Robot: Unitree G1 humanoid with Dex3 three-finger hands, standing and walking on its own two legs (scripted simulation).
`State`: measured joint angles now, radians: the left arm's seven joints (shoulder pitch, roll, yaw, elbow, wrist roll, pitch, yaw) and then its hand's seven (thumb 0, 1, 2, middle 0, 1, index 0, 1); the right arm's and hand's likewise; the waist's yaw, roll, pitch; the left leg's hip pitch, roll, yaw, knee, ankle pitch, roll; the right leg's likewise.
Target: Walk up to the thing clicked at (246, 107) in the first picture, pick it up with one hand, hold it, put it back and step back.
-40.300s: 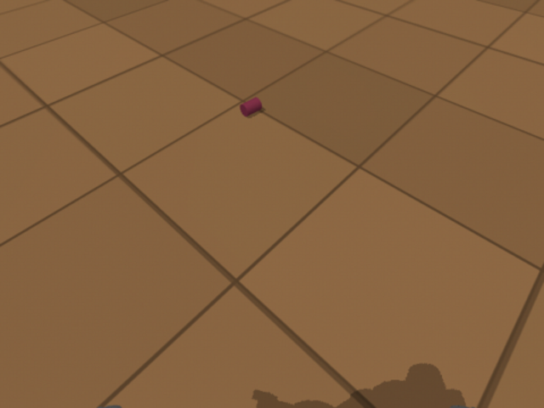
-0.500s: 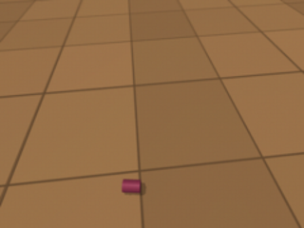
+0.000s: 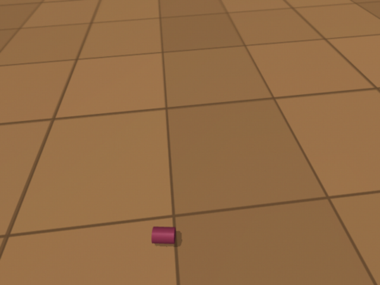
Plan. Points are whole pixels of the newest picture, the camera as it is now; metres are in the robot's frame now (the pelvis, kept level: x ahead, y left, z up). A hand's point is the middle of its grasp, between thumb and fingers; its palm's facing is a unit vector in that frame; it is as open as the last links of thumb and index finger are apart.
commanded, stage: stand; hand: left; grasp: from above
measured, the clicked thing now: (163, 235) +0.45 +0.18 -0.74
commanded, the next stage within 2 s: step back in 0.70 s
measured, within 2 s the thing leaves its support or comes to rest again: neither
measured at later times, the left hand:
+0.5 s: hand out of the picture +0.07 +0.24 -0.16, palm faces +0.01 -0.94 -0.34, open 7.4 cm
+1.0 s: hand out of the picture +0.08 +0.30 -0.17, palm faces -0.06 -0.92 -0.38, open 7.4 cm
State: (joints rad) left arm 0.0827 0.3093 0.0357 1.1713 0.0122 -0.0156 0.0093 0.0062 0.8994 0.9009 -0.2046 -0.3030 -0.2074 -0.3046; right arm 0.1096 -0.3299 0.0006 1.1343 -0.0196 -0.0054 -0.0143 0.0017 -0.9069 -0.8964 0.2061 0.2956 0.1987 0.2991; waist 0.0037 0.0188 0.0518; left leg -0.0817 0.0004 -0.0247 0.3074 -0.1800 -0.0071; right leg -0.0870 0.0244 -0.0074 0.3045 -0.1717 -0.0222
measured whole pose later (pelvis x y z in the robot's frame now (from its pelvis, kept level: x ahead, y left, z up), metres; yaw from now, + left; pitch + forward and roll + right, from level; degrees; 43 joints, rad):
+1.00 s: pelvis -0.05 +0.03 -0.02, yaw -1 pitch -1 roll +0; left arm 0.06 0.40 0.05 0.92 0.02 0.04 0.02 0.01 0.90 0.90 -0.21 -0.30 -0.21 -0.30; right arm 0.13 -0.41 -0.05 0.96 -0.01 0.04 0.00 0.00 -0.91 -0.90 0.21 0.30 0.20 0.30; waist -0.01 -0.04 0.16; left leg -0.27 -0.03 -0.04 0.66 -0.36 0.02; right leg -0.34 -0.01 0.03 0.57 -0.22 0.01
